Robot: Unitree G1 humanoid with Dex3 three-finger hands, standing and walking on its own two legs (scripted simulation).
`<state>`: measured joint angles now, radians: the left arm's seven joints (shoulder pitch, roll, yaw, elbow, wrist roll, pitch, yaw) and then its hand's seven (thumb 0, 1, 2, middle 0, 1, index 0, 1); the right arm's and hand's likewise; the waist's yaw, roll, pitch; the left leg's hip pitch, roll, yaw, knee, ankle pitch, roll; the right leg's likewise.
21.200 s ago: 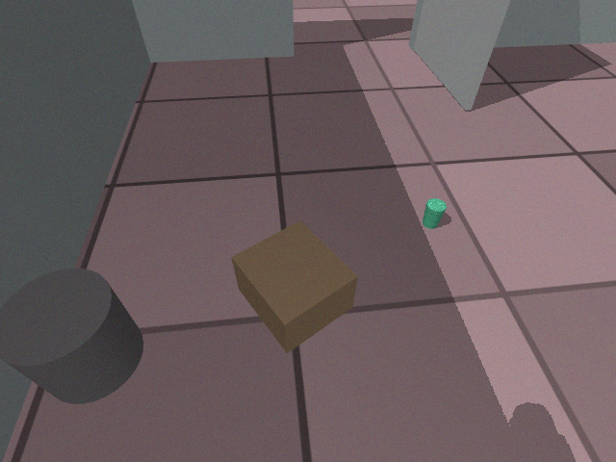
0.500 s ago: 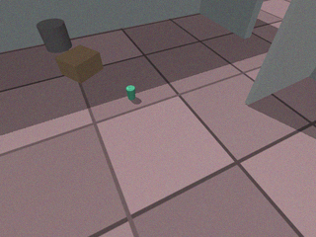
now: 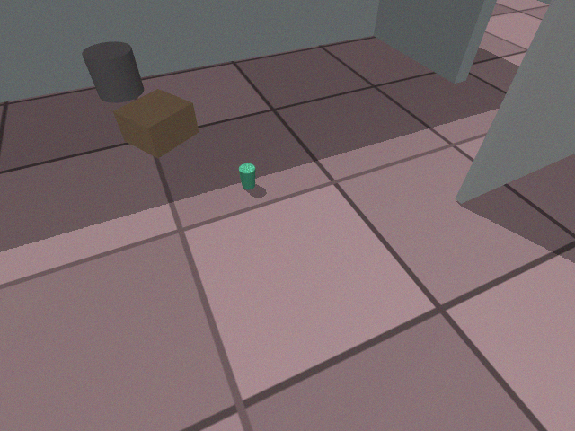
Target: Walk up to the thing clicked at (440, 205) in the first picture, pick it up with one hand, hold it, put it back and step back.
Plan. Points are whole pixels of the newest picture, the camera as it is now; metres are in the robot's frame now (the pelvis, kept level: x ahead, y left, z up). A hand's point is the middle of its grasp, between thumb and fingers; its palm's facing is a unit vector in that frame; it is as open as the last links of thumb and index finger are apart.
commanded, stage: walk up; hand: left
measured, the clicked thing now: (247, 177) +1.47 +0.21 -0.72
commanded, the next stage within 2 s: none
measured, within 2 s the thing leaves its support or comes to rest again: neither
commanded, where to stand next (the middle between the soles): +1.07 +0.00 m, yaw -3 degrees
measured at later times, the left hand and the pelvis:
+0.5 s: hand (88, 395) +0.23 +0.34 -0.15, palm faces -0.10 -0.94 -0.32, open 7.4 cm; pelvis +0.17 +0.07 +0.00, yaw -3 degrees
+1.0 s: hand (166, 259) +0.50 +0.27 -0.14, palm faces -0.08 -0.93 -0.37, open 7.4 cm; pelvis +0.42 +0.01 -0.01, yaw -4 degrees
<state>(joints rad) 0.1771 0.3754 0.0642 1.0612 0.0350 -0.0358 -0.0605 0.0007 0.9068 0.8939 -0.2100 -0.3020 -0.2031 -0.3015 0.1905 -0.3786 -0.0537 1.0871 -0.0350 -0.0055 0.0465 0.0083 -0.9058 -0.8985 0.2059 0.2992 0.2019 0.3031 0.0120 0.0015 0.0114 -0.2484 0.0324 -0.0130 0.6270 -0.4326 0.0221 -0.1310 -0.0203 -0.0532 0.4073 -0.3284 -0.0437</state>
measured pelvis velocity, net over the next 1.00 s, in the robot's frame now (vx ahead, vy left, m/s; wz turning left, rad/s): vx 0.42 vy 0.01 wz -0.07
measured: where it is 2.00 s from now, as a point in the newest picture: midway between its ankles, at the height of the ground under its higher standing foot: (290, 282)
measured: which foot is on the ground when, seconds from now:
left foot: up 0.00-0.16, down 0.18-0.70, up 0.72-1.00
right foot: down 0.00-0.20, up 0.22-0.64, down 0.66-1.00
